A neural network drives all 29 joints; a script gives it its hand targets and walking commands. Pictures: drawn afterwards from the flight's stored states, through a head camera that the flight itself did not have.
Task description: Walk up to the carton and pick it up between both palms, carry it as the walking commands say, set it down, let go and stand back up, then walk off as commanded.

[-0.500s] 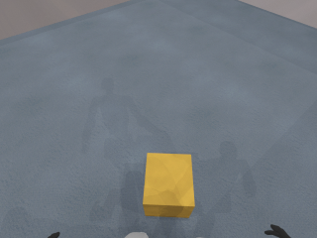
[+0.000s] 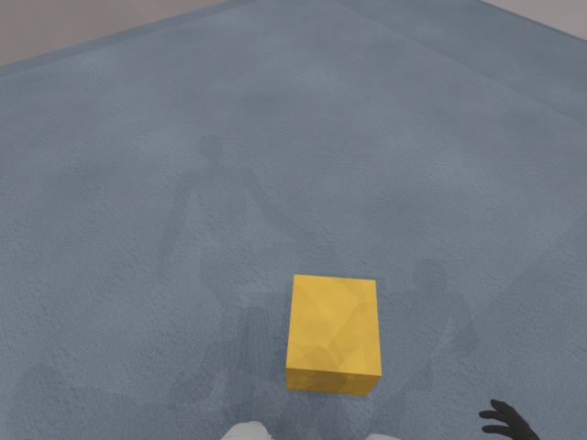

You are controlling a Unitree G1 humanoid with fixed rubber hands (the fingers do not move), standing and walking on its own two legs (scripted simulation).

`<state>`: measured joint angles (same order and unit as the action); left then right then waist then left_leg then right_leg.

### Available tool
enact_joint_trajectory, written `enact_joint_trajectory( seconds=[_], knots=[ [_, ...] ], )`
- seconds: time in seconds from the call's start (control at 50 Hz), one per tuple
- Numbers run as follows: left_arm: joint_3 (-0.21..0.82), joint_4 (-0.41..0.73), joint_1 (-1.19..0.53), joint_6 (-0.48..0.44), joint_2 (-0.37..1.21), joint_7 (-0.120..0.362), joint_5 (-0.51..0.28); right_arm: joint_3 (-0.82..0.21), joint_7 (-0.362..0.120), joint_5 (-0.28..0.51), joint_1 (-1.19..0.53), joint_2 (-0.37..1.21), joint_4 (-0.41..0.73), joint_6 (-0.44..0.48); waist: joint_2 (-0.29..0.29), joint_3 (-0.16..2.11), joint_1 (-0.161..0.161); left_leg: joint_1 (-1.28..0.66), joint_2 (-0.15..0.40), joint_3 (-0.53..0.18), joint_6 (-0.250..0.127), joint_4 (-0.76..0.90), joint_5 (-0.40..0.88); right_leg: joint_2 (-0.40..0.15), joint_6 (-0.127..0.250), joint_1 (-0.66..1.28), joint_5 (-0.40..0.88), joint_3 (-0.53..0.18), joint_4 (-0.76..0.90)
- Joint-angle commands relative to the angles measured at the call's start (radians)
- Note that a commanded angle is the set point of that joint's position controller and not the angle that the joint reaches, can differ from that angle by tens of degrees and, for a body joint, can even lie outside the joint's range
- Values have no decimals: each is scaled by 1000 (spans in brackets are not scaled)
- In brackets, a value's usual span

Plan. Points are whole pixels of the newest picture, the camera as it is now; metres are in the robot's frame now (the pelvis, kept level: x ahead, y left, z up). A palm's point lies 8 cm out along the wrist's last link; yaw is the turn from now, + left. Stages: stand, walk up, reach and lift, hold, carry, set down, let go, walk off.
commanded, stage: walk up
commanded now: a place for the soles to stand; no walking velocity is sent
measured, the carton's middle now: (330, 335) +0.48 -0.09 -0.63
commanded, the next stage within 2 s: reach and lift in 0.68 s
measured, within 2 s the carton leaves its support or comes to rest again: neither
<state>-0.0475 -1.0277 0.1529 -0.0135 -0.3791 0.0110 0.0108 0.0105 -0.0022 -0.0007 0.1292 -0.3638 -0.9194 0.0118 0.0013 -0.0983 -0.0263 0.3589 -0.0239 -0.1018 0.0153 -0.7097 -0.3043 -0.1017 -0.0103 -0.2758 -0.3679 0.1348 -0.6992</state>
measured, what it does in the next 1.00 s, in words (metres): stands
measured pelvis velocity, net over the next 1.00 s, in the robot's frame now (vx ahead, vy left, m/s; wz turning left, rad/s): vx -0.01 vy -0.02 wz -0.04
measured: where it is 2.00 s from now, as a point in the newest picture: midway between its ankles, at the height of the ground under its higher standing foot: outside the picture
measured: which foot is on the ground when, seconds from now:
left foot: down 0.00-1.00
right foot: down 0.00-1.00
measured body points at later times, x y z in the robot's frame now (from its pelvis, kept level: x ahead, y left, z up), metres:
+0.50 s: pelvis +0.00 -0.01 +0.00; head +0.03 +0.00 +0.45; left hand +0.06 +0.31 -0.13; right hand +0.15 -0.30 -0.11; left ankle +0.05 +0.13 -0.72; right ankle +0.00 -0.14 -0.72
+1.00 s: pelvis -0.01 -0.02 +0.00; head +0.09 -0.02 +0.43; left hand +0.18 +0.24 -0.12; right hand +0.14 -0.31 -0.12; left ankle +0.05 +0.13 -0.72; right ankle +0.00 -0.14 -0.72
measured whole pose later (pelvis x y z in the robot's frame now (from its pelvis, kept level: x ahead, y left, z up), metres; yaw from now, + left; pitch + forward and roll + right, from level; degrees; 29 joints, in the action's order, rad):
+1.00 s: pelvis -0.01 -0.02 +0.00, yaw -2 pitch +2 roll -1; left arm -0.05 -0.63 0.05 0.14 -0.32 0.05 0.07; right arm 0.09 -0.04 -0.03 0.00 -0.29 -0.74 -0.14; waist 0.00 -0.21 0.02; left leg 0.47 0.04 -0.10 0.05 -0.72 -0.29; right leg -0.04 0.00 -0.40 -0.34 0.13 -0.70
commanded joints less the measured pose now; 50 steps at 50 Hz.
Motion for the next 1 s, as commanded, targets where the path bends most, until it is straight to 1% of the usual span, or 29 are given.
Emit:
enact_joint_trajectory(
  seconds=[0.0,0.02,0.08,0.1,0.18,0.2,0.22,0.3,0.32,0.34,0.38,0.4,0.42,0.46,0.48,0.58,0.64,0.66,0.68,0.7,0.72,0.74,0.76,0.82,0.84,0.86,0.9,0.96,0.98],
  knots=[
    [-39,47,-61,-13,-223,-7,4,57,12,-22,-85,-241,9,39,24,116,-6,-15,91,-160,-97,241,-22,-33,58,31,-91,-150,228],
    [-36,43,-70,-13,-227,-6,2,53,12,-19,-77,-239,1,40,10,123,-5,-16,93,-152,-96,246,-11,-39,60,38,-100,-149,228],
    [-32,24,-56,-15,-227,-4,0,51,11,-22,-90,-240,-6,41,53,138,-6,-36,93,-145,-84,229,86,-36,54,52,-18,-141,219],
    [-33,28,-67,-17,-227,-8,1,48,13,-25,-81,-232,-5,41,34,133,-5,-33,96,-150,-88,231,140,-36,54,71,2,-128,197],
    [-28,23,-64,-14,-220,-6,-2,48,16,-20,-99,-230,-4,41,20,155,-6,-73,94,-122,-80,218,174,-43,54,53,45,-137,207],
    [-28,20,-74,-18,-215,-8,-3,46,15,-20,-100,-223,-13,39,44,144,-8,-59,90,-108,-79,216,178,-48,58,62,26,-138,218],
    [-31,24,-66,-16,-224,-9,-2,47,17,-20,-102,-224,-13,40,7,152,-10,-60,82,-104,-79,202,200,-54,60,73,41,-141,226],
    [-36,31,-67,-17,-242,-9,-1,45,15,-20,-104,-222,-11,40,7,182,-7,-81,79,-75,-70,192,227,-75,61,77,42,-153,231],
    [-32,33,-78,-18,-232,-9,-2,46,16,-19,-96,-221,-16,41,21,188,-1,-94,81,-85,-74,203,208,-72,62,74,31,-149,226],
    [-29,34,-82,-15,-220,-9,-4,45,16,-20,-103,-222,-12,42,-7,165,-4,-80,89,-107,-79,219,206,-57,53,69,38,-144,219],
    [-33,27,-77,-14,-224,-8,-3,46,16,-20,-121,-222,-8,41,22,165,-7,-77,92,-105,-83,220,209,-60,55,70,40,-139,220],
    [-31,28,-69,-13,-223,-6,-1,43,16,-20,-115,-224,-5,41,-3,170,-9,-79,94,-105,-77,206,208,-58,51,72,42,-135,224],
    [-32,26,-62,-13,-224,-5,-3,45,17,-22,-115,-223,-7,41,13,170,-12,-72,87,-107,-81,205,218,-56,54,80,55,-140,216],
    [-38,33,-67,-17,-237,-8,4,45,17,-15,-106,-210,-7,38,-27,175,-5,-87,80,-68,-74,187,211,-84,65,79,42,-158,250],
    [-41,34,-77,-17,-244,-11,5,44,16,-18,-102,-210,-6,37,-10,151,-3,-76,77,-50,-59,172,241,-85,70,66,44,-157,242],
    [-37,41,-91,-14,-229,-5,-1,47,15,-20,-71,-221,-11,39,5,192,4,-91,80,-91,-75,204,172,-61,54,81,-10,-147,242],
    [-34,36,-82,-12,-214,-4,2,49,16,-24,-106,-226,-4,40,32,155,-9,-55,84,-114,-79,229,149,-51,60,67,-12,-151,220],
    [-35,39,-86,-10,-225,-5,4,44,16,-23,-103,-224,-8,39,3,169,-6,-61,92,-113,-80,232,159,-59,54,74,-23,-140,239],
    [-36,389,-437,36,-31,-44,-38,221,-35,-103,-381,-166,291,-30,-35,58,15,117,-13,126,17,152,-40,133,4,-197,-21,-28,132],
    [-29,538,-375,74,-26,-28,-22,210,-46,-95,-277,-151,299,-45,83,-21,90,123,0,182,49,192,-139,178,9,-186,13,34,88],
    [-32,568,-351,79,-30,-27,-38,216,-52,-102,-275,-170,341,-61,109,-5,106,188,24,182,38,232,-176,193,-6,-66,54,57,44],
    [-49,566,-286,90,-51,-19,-24,194,-59,-95,-223,-160,326,-81,135,20,83,209,32,164,26,266,-195,200,-17,30,77,52,28],
    [-66,568,-229,105,-51,-8,-23,227,-59,-113,-207,-184,364,-92,98,61,77,241,29,162,11,248,-192,194,-21,102,94,26,27],
    [-103,459,-76,172,-50,5,32,250,-34,-129,-85,-151,316,-157,64,86,104,177,-2,160,-6,195,-83,168,-15,96,155,-27,73],
    [-120,461,-45,182,-54,15,51,245,-31,-125,-78,-140,343,-161,15,124,93,138,-13,144,-15,178,-47,158,-13,82,151,-43,93],
    [-151,435,-30,171,-70,25,73,246,-26,-127,-80,-115,336,-153,-25,97,63,111,-29,168,-10,138,-21,145,-10,42,127,-67,109],
    [-161,415,-72,164,-70,29,84,227,-27,-93,-154,-91,369,-138,-9,111,33,86,-38,169,0,72,47,140,-6,-2,143,-87,86],
    [-191,517,-263,138,-76,35,73,177,-22,-26,-357,-46,471,-116,1,164,-27,154,-33,174,-4,-27,51,127,-22,-97,119,-127,42],
    [-176,546,-307,128,-67,28,47,190,-21,-12,-413,-50,519,-104,-12,218,-1,160,-26,152,-6,-46,73,128,-21,-95,168,-132,10]
  ],
)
